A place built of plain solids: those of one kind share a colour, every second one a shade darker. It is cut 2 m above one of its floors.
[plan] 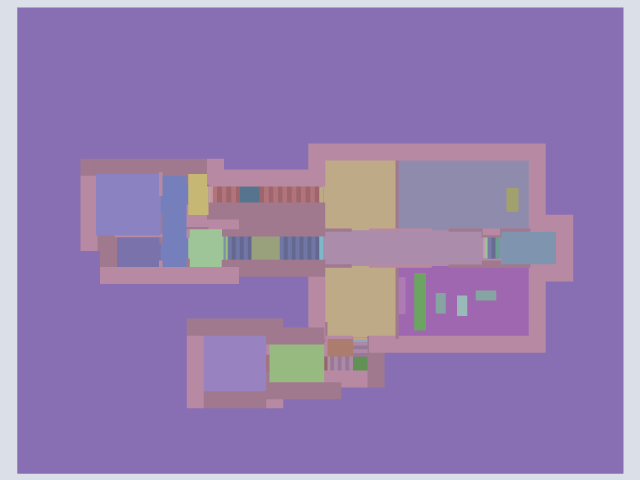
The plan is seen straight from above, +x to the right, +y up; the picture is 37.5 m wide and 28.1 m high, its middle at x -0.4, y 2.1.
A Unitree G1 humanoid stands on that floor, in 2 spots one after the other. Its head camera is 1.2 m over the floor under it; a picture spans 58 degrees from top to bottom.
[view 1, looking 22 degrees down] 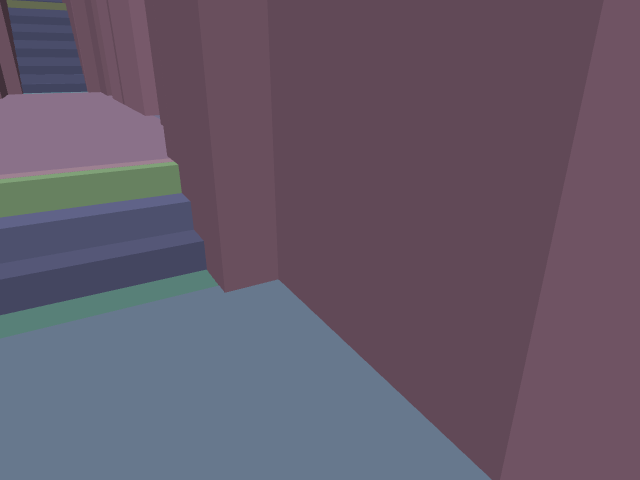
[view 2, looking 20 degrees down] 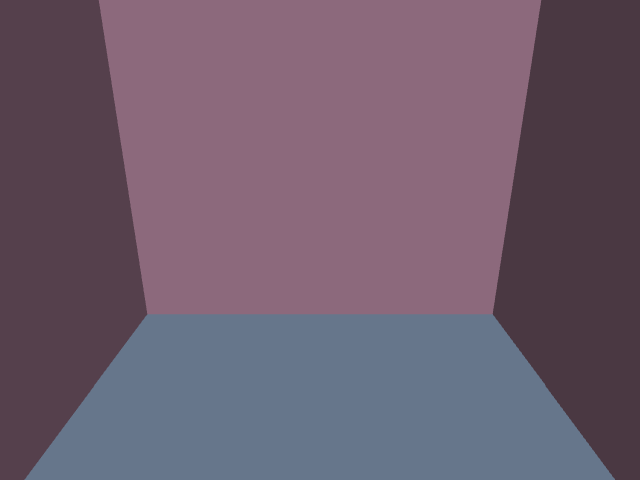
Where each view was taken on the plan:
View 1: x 12.37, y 1.63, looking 150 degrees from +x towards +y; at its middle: wall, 2.05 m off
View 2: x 11.32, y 1.63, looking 0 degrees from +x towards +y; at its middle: wall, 2.24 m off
